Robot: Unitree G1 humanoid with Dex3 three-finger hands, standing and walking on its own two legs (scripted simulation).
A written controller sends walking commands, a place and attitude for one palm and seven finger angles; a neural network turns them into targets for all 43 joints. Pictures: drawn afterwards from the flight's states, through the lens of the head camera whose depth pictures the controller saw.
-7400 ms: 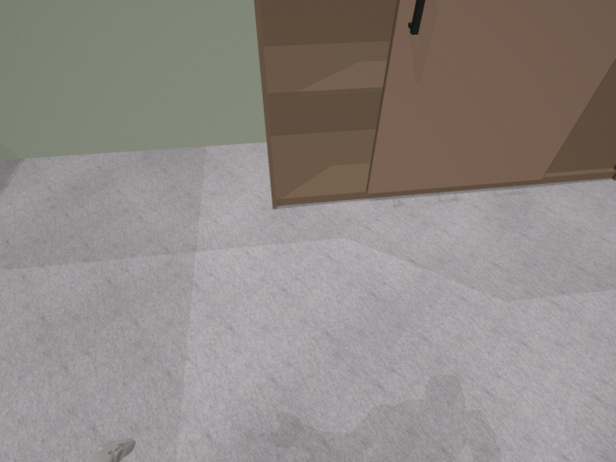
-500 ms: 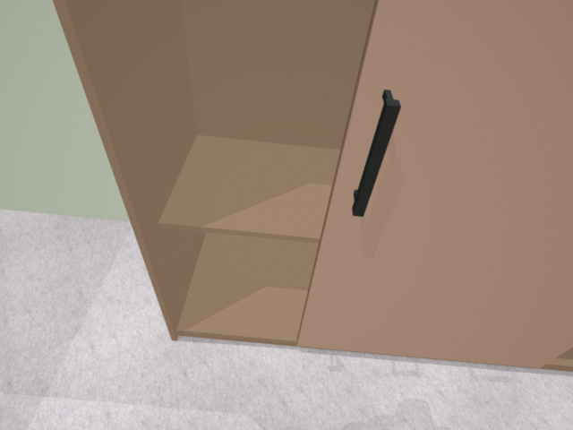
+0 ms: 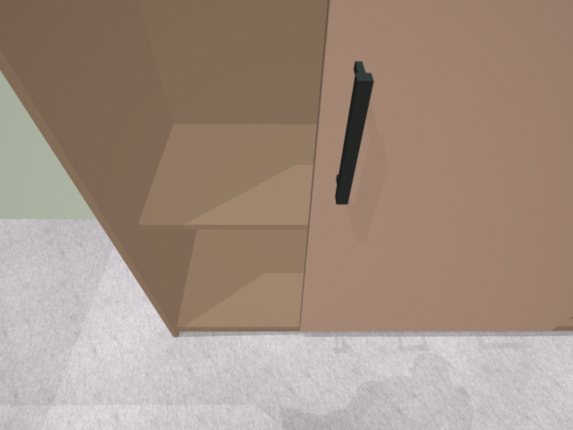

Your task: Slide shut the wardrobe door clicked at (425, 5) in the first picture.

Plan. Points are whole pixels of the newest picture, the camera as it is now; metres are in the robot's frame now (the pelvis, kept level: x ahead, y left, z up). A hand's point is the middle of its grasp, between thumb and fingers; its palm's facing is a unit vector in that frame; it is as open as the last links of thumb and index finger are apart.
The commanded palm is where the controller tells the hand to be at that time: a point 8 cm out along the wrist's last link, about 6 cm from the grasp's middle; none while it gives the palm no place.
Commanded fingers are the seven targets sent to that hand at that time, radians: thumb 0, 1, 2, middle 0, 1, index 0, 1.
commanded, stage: come to a stop and stand still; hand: right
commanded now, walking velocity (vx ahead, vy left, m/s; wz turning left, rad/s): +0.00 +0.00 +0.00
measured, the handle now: (349, 140) +0.51 -0.09 +0.14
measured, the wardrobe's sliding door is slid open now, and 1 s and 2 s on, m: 0.43 0.43 0.43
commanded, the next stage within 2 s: look again from close up in 0.32 s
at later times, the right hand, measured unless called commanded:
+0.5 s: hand out of the picture +0.00 -0.19 -0.17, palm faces +0.00 +0.97 -0.23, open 7.3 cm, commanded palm none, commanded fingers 0.00 -0.90 -0.90 0.20 0.30 0.20 0.30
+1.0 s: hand out of the picture -0.03 -0.18 -0.17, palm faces +0.01 +0.98 -0.20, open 7.3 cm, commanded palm none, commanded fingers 0.00 -0.90 -0.90 0.20 0.30 0.20 0.30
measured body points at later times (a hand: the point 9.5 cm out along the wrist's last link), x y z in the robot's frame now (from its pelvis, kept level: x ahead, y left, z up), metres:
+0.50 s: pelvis -0.02 -0.01 +0.01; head +0.00 -0.01 +0.46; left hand -0.02 +0.22 -0.15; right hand +0.00 -0.24 -0.15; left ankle -0.09 +0.11 -0.73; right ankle -0.01 -0.11 -0.73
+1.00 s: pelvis -0.03 +0.00 +0.00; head -0.02 +0.00 +0.45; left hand -0.02 +0.22 -0.16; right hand -0.03 -0.23 -0.15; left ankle -0.09 +0.11 -0.73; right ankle -0.01 -0.11 -0.73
